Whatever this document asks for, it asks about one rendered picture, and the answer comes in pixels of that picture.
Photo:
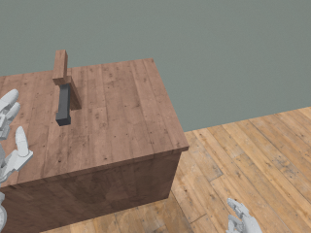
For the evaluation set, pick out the left robot hand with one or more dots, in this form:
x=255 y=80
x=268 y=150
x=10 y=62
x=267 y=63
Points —
x=9 y=108

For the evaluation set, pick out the counter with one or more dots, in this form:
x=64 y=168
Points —
x=121 y=150

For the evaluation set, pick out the tap lever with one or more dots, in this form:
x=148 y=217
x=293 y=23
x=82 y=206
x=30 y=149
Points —
x=62 y=117

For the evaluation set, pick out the right robot hand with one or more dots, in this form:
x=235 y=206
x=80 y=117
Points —
x=247 y=224

